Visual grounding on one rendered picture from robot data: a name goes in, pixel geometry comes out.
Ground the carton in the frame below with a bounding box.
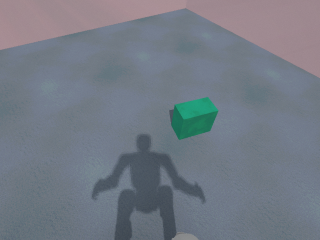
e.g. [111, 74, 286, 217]
[171, 97, 219, 140]

